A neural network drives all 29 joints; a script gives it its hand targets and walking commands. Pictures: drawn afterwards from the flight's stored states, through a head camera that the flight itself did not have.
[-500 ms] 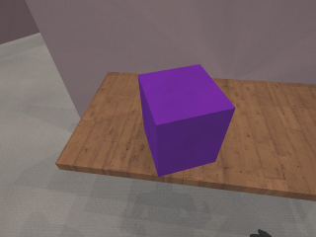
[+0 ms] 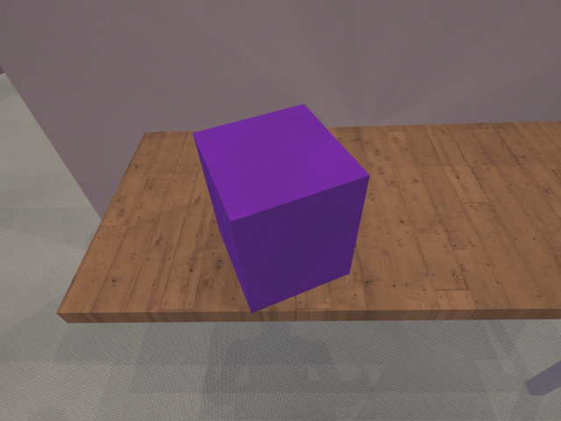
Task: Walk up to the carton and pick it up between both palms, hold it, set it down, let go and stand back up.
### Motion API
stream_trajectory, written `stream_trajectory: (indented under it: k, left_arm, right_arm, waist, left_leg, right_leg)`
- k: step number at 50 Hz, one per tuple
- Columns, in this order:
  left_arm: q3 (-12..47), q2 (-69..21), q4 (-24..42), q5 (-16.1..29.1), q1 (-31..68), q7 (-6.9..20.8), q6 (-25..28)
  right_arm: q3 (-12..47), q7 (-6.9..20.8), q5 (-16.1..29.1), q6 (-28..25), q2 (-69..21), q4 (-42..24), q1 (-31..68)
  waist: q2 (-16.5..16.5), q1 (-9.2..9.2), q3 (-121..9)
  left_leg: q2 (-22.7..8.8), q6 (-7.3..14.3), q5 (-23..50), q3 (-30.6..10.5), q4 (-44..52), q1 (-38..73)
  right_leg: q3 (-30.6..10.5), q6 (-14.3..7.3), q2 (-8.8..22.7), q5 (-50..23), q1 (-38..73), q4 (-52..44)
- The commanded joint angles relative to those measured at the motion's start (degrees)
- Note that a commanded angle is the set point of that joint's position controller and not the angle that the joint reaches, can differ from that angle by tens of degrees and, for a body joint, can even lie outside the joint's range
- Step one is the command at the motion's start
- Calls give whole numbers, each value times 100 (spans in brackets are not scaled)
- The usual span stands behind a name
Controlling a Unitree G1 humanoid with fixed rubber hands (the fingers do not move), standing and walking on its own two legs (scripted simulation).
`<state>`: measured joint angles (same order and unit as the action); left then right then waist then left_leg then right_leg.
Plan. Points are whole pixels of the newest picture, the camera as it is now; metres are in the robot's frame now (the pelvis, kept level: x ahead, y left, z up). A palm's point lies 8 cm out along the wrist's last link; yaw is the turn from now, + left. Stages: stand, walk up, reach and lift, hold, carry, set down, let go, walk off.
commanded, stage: walk up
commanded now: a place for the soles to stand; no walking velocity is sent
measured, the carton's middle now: (277, 209) +0.47 +0.05 +0.04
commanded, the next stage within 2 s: reach and lift in 0.24 s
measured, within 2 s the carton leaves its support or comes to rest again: neither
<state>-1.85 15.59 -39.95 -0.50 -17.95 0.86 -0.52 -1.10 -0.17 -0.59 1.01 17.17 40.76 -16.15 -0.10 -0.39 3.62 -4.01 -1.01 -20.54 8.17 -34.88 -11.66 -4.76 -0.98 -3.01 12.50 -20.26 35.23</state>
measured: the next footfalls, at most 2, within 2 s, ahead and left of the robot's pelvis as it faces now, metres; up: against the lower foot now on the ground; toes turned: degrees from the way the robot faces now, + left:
none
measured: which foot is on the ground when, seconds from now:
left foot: down 0.00-1.00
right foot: down 0.00-1.00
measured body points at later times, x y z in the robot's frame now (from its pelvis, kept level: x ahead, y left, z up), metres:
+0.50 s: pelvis +0.00 -0.01 -0.02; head +0.04 -0.02 +0.43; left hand +0.19 +0.23 -0.10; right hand +0.17 -0.27 -0.11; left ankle -0.02 +0.13 -0.73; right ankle +0.07 -0.10 -0.73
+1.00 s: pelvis +0.03 -0.01 +0.02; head +0.04 +0.00 +0.47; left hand +0.19 +0.23 -0.05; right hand +0.21 -0.26 -0.06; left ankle -0.02 +0.13 -0.73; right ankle +0.07 -0.10 -0.73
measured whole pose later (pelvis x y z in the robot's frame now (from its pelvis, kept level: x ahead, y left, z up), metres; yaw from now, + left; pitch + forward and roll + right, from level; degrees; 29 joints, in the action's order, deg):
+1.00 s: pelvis +0.03 -0.01 +0.02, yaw +5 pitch -3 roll +0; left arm -0.3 7.5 -22.5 -0.4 -13.8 -7.1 -6.0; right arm -4.4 8.8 4.2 -13.8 17.3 42.6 -11.2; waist 0.1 -0.4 3.2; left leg -3.0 -2.0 -16.5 2.4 -23.4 -3.8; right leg 1.2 -1.7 -1.5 10.6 -10.4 24.0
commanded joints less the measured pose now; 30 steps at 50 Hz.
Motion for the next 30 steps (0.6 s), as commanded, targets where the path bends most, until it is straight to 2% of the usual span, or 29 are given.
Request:
stream_trajectory:
  k: [1, 2, 4, 6, 8, 10, 11, 12, 13, 14, 15, 16, 17, 20, 21, 23, 24, 26, 30]
  left_arm:
    - [-312, 1095, 505, 27, 12, -71, 82]
    - [-269, 1010, 490, 20, 20, -73, 56]
    - [-248, 894, 537, 28, 98, -63, 27]
    - [-221, 856, 527, 5, 65, -32, 30]
    - [-231, 834, 528, -22, 2, -7, 57]
    - [-237, 824, 565, -47, 14, -2, 65]
    - [-237, 797, 582, -33, 0, 9, 66]
    - [-249, 812, 619, -27, -4, 18, 65]
    - [-341, 774, 811, -54, 2703, -212, -899]
    - [-171, 528, 819, -175, 2039, -341, -1311]
    - [-188, 540, 1105, -193, 2081, -329, -1565]
    - [-168, 557, 1211, -171, 2045, -262, -1789]
    - [-159, 618, 1579, -113, 2045, -192, -1960]
    - [-390, 588, 2087, -323, 1359, -91, -2307]
    - [-489, 646, 1996, -334, 1136, -50, -2351]
    - [-622, 614, 2276, -394, 1127, -97, -2277]
    - [-628, 573, 2449, -421, 1062, -171, -2198]
    - [-703, 575, 2435, -389, 1098, -242, -1939]
    - [-555, 463, 2374, -303, 1386, -361, -1621]
  right_arm:
    - [-172, -32, 39, -112, 615, -525, -279]
    - [-173, -37, 25, -131, 650, -543, -356]
    - [-188, -61, 4, -164, 675, -550, -277]
    - [-201, -55, -15, -211, 789, -584, -245]
    - [-260, -52, -38, -220, 948, -662, -174]
    - [-253, -44, -49, -197, 952, -683, -147]
    - [-271, -43, -54, -168, 986, -712, -93]
    - [-284, -46, -63, -132, 992, -730, -87]
    - [-676, 244, -327, -874, 605, -55, 2219]
    - [-727, 416, -245, -1075, 732, 204, 1469]
    - [-772, 433, -239, -1146, 707, 213, 1310]
    - [-875, 382, -268, -1151, 696, 127, 1202]
    - [-870, 305, -253, -1137, 706, -141, 1075]
    - [-805, 211, -72, -975, 709, -184, 552]
    - [-723, 191, -40, -927, 713, -264, 485]
    - [-576, 198, 90, -884, 666, -428, 510]
    - [-525, 236, 181, -912, 661, -446, 433]
    - [-390, 256, 93, -999, 498, -598, 561]
    - [-481, 294, -23, -1062, 273, -691, 764]
  waist:
    - [604, 81, -295]
    - [503, 116, -399]
    - [490, 66, -163]
    - [106, 12, -163]
    - [-99, -31, -427]
    - [-81, -26, -401]
    - [-231, -39, -414]
    - [-143, -45, -312]
    - [-740, -177, -189]
    - [-579, -61, 32]
    - [-251, -57, -118]
    - [129, 76, -192]
    - [352, 146, -325]
    - [328, 172, -626]
    - [565, 191, -717]
    - [449, 172, -984]
    - [222, 109, -1045]
    - [343, 10, -815]
    - [282, 137, -296]
  left_leg:
    - [-4, 302, -333, -504, 377, 168]
    - [-44, 322, -372, -576, 509, 321]
    - [-197, 364, -354, -630, 687, 76]
    - [-375, 387, -159, -694, 912, -28]
    - [-638, 483, 62, -793, 988, -5]
    - [-785, 591, 295, -766, 1010, -126]
    - [-793, 591, 299, -667, 970, -65]
    - [-774, 597, 240, -633, 891, -143]
    - [-251, 279, -1143, -419, 696, -2230]
    - [-272, 353, -1326, -336, 570, -2677]
    - [-177, 269, -769, -185, 195, -2453]
    - [-98, 196, -557, -198, -75, -1869]
    - [-36, 165, -439, -222, -215, -1328]
    - [83, 58, 332, -277, -112, -626]
    - [184, 45, 591, -295, -219, -504]
    - [296, -4, 760, -304, -21, -219]
    - [302, -21, 833, -316, 137, -209]
    - [361, 29, 714, -284, 248, -591]
    - [369, 60, 337, -274, 585, -601]
  right_leg:
    - [-1441, -522, 821, 273, -316, -1347]
    - [-1397, -460, 765, 299, -345, -1300]
    - [-1152, -340, 588, 303, -335, -1173]
    - [-930, -256, 482, -140, -192, -806]
    - [-642, -190, 293, -635, 47, -344]
    - [-548, -168, 283, -908, 255, -179]
    - [-507, -165, 277, -905, 232, -150]
    - [-522, -170, 284, -903, 206, -191]
    - [614, -350, 13, 842, 643, 372]
    - [685, -315, 3, 711, 1110, 756]
    - [589, -373, 149, 772, 892, 662]
    - [526, -384, 257, 717, 439, 438]
    - [515, -356, 306, 615, 114, 250]
    - [565, -219, 277, -451, 598, 31]
    - [444, -134, 347, -911, 738, -27]
    - [346, -58, 416, -1270, 1028, -251]
    - [409, -87, 342, -1316, 1230, -258]
    - [141, -13, 477, -1032, 1472, -483]
    - [1, 29, 544, -206, 1272, -941]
